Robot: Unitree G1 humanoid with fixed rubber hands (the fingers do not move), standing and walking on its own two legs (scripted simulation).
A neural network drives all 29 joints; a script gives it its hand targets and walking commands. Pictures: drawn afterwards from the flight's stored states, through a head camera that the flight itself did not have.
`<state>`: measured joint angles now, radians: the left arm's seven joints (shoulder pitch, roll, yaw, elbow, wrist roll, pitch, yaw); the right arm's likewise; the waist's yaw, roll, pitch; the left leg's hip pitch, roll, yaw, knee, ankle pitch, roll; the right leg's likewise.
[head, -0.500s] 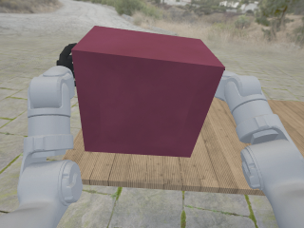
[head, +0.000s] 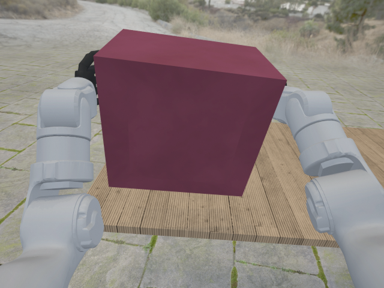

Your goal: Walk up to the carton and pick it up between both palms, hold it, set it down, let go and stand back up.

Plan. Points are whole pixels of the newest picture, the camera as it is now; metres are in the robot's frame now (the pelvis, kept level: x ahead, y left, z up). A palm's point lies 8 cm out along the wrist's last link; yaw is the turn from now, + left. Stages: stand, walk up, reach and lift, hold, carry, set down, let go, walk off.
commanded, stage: hold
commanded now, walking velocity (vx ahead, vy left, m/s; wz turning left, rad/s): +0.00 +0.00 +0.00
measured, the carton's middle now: (184, 115) +0.37 +0.01 +0.29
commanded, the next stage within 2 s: none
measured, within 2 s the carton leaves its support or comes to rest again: neither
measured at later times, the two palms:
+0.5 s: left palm (90, 95) +0.36 +0.18 +0.33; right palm (275, 104) +0.38 -0.18 +0.31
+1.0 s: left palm (90, 91) +0.37 +0.18 +0.33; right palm (275, 102) +0.38 -0.18 +0.32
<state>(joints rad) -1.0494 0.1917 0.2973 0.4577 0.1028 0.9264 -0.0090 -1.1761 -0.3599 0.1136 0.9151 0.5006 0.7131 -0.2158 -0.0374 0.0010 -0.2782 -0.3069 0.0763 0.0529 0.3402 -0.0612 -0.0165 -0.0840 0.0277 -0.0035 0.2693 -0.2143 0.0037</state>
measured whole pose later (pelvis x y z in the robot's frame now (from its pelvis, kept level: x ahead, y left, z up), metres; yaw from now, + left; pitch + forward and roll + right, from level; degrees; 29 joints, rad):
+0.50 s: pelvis +0.00 +0.00 +0.00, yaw +0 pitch +2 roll -2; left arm -1.01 0.17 0.29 0.40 0.10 0.93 0.01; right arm -1.15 -0.37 0.13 0.89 0.51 0.70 -0.21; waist -0.04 0.00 -0.27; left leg -0.31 0.08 0.05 0.34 -0.06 -0.02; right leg -0.09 0.03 0.00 0.27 -0.22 0.00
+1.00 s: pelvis +0.01 +0.00 +0.00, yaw +0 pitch +2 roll -1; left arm -1.03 0.19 0.29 0.42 0.10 0.94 0.00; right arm -1.15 -0.36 0.11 0.88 0.50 0.72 -0.22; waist -0.05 0.00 -0.27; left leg -0.31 0.07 0.05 0.35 -0.07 -0.02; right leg -0.08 0.03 0.00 0.27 -0.22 0.00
